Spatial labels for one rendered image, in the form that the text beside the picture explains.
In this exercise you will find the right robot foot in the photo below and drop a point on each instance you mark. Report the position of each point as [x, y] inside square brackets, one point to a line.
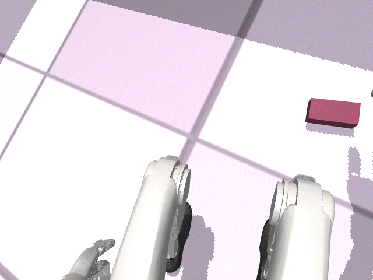
[263, 250]

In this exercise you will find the left robot hand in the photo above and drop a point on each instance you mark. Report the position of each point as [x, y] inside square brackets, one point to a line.
[88, 265]

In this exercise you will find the left robot foot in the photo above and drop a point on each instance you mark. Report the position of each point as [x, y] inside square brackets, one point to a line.
[173, 264]

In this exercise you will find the small box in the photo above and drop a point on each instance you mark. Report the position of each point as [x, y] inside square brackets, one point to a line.
[333, 113]

